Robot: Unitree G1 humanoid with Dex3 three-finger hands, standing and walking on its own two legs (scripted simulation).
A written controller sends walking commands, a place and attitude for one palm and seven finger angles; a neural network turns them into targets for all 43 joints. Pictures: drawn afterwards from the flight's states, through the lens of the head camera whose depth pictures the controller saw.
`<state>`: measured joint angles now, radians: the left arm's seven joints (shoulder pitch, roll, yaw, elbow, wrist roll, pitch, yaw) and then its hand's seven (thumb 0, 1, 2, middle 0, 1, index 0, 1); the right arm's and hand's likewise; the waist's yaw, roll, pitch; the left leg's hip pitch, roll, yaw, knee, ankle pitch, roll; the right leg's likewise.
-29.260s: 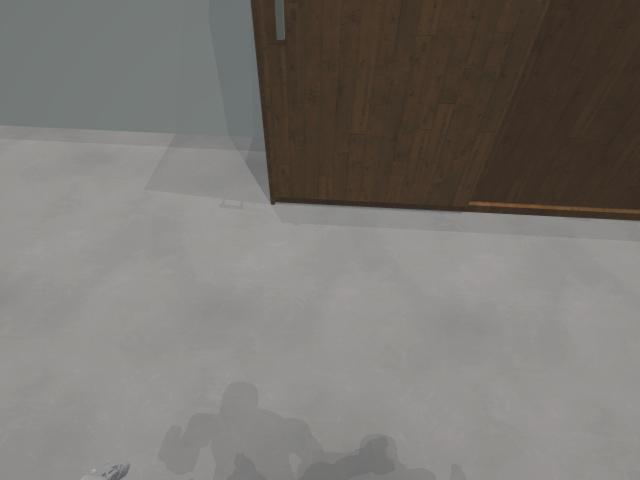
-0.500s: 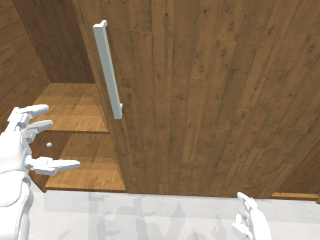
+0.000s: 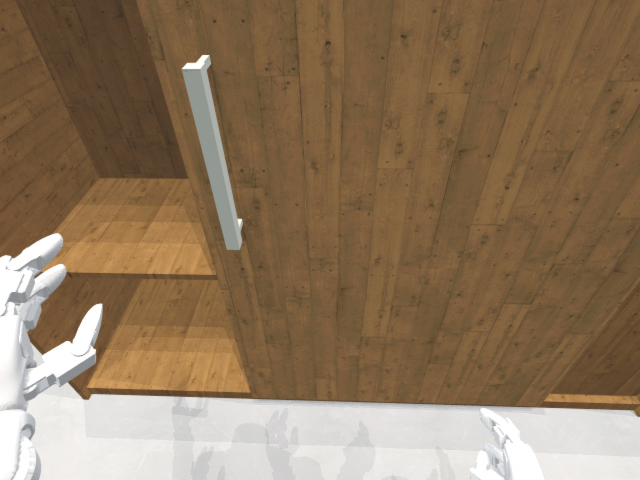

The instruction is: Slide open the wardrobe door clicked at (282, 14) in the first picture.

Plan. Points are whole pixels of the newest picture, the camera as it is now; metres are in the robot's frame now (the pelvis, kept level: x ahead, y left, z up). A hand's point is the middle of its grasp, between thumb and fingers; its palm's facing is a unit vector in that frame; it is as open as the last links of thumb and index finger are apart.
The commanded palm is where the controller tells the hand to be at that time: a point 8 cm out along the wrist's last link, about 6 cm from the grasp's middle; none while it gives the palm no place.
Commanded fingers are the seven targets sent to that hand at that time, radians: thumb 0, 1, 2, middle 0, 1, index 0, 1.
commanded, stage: draw the hand back to the body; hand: left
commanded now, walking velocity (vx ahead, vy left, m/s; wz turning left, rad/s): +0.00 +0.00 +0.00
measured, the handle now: (221, 163) +0.52 +0.23 +0.16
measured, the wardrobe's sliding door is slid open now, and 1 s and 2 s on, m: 0.56 0.56 0.56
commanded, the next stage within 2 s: step back with the hand held close in 0.40 s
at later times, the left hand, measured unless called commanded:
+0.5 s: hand (70, 355) +0.17 +0.26 +0.16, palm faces +0.50 -0.80 -0.33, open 7.4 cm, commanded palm +0.13 +0.30 +0.17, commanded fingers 0.00 0.90 0.90 -0.20 -0.30 -0.20 -0.30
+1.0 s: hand (8, 383) +0.14 +0.30 +0.16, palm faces +0.47 -0.75 -0.46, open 7.4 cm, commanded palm +0.08 +0.33 +0.17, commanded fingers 0.00 0.90 0.90 -0.20 -0.30 -0.20 -0.30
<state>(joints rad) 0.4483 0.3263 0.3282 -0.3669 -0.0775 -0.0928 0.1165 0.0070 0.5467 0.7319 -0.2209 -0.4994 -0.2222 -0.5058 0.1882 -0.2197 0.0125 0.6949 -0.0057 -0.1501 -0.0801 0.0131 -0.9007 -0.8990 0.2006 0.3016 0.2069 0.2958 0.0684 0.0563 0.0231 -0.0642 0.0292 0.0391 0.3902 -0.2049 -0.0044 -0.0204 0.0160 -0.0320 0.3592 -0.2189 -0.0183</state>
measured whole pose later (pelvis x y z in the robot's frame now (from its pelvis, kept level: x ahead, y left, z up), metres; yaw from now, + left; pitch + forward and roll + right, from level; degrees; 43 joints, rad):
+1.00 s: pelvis -0.06 +0.03 -0.01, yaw +0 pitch -2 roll -1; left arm 0.51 0.40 0.41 -0.45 -0.03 -0.17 0.16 0.02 0.89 0.90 -0.21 -0.30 -0.21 -0.30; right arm 0.20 -0.22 0.01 0.57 0.01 -0.04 -0.11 0.01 -0.90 -0.90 0.20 0.30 0.21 0.30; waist 0.02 0.03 0.02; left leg -0.34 0.00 0.06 0.54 -0.18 0.05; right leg -0.30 -0.02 -0.02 0.51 -0.19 0.02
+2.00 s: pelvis -0.29 +0.03 -0.01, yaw +7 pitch -3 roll +0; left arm 0.42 0.37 0.42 -0.42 -0.01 -0.17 0.19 0.02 0.89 0.90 -0.21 -0.30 -0.21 -0.30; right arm 0.22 -0.16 0.03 0.63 0.00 -0.16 -0.08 0.01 -0.90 -0.90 0.20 0.30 0.21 0.30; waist 0.02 -0.06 -0.02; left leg -0.25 0.03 0.06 0.55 -0.26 0.01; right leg -0.44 0.02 0.00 0.86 -0.36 0.02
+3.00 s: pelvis -0.28 +0.05 -0.01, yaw -1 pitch +1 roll -1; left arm 0.54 0.41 0.39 -0.50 -0.04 -0.16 0.17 0.02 0.89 0.90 -0.21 -0.30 -0.21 -0.30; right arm 0.15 -0.21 0.01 0.58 0.01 -0.09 -0.09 0.01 -0.90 -0.90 0.20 0.30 0.21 0.30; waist 0.02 -0.01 0.03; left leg -0.26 0.04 0.07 0.51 -0.26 0.00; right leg -0.23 0.03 -0.05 0.46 -0.25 -0.03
